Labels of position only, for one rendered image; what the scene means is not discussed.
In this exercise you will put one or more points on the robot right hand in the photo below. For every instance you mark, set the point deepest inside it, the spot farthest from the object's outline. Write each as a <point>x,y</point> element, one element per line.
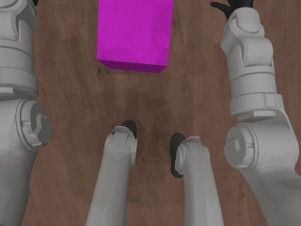
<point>234,4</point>

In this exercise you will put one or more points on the left robot upper arm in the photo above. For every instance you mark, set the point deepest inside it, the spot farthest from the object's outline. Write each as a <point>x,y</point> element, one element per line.
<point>24,128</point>

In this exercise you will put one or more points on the right robot upper arm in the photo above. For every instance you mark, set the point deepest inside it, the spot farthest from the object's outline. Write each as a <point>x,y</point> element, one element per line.
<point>266,154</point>

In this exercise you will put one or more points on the robot right thigh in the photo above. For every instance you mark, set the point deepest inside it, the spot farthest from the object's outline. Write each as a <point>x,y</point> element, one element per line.
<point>201,205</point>

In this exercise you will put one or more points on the carton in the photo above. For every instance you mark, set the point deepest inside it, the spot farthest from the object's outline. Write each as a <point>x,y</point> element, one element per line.
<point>134,35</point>

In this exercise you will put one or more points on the left robot foot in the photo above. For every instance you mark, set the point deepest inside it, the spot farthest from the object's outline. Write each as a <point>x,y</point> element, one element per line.
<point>130,125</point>

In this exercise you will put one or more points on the robot right forearm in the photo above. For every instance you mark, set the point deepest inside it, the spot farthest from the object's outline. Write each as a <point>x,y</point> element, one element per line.
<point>251,70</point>

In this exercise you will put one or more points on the robot left forearm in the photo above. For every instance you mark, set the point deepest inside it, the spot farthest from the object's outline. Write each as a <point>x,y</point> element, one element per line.
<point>17,26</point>

